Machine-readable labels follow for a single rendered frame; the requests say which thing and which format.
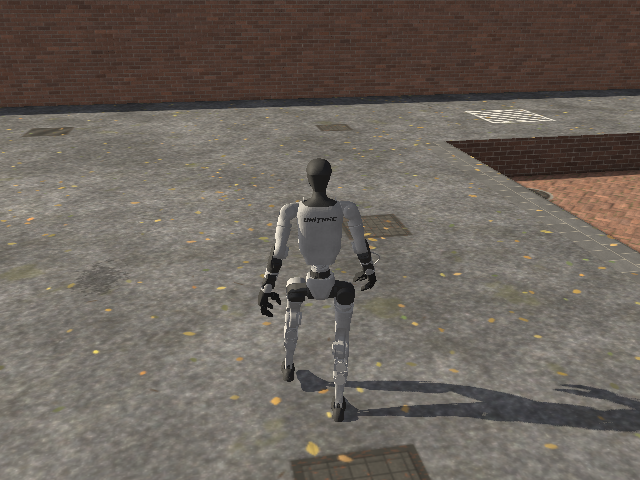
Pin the right robot forearm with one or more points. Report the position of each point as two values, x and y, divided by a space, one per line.
366 261

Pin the left robot hand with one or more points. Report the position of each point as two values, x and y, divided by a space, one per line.
263 302

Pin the robot shin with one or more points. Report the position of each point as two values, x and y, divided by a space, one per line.
340 374
290 341

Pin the right robot upper arm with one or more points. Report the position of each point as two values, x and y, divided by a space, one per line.
351 212

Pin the left robot upper arm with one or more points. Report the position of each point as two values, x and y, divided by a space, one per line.
287 213

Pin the robot right shin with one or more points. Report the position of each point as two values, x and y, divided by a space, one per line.
340 374

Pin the robot left shin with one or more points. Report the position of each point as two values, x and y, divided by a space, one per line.
290 341

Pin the left robot forearm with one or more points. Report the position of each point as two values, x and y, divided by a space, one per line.
271 273

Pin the right robot hand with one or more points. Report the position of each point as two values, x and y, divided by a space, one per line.
362 276

